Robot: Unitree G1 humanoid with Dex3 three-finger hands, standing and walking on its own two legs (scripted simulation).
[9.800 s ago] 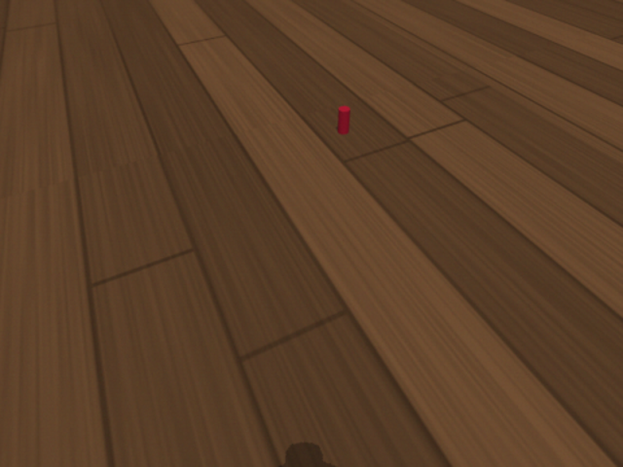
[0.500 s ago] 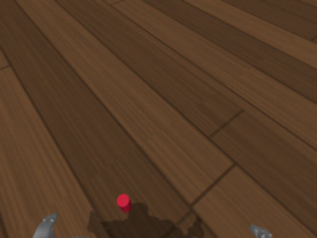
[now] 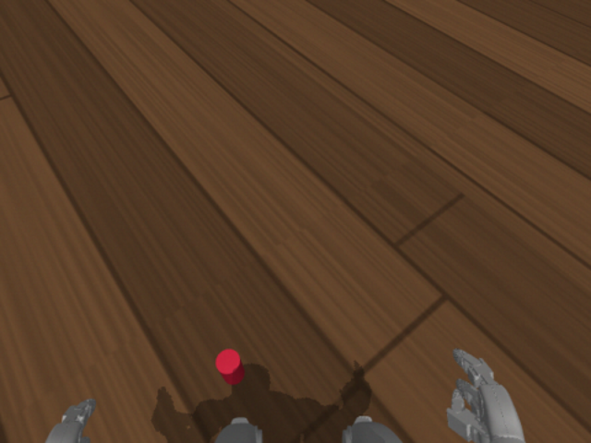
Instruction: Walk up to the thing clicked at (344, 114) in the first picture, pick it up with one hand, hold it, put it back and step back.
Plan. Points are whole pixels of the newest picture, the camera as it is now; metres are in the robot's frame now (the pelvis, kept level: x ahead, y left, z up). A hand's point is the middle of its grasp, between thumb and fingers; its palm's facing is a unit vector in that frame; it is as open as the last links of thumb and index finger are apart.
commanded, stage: go down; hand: left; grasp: from the side
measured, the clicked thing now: (231, 367) +0.37 +0.18 -0.63
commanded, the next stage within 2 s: none
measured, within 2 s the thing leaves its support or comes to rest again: neither
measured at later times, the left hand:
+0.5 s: hand (109, 422) +0.20 +0.30 -0.19, palm faces +0.09 -0.96 -0.27, open 17.2 cm
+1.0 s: hand (114, 380) +0.27 +0.34 -0.25, palm faces +0.10 -0.97 -0.21, open 16.9 cm
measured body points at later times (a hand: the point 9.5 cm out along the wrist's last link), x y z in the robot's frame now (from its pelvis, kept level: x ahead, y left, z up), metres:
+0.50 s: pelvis -0.04 +0.00 -0.10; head +0.09 +0.03 +0.33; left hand +0.19 +0.35 -0.17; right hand +0.14 -0.27 -0.17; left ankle +0.01 +0.12 -0.66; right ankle +0.00 -0.13 -0.66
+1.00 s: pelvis -0.08 -0.01 -0.21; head +0.11 +0.03 +0.20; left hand +0.26 +0.39 -0.24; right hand +0.07 -0.28 -0.31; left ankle +0.01 +0.12 -0.66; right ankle +0.00 -0.13 -0.66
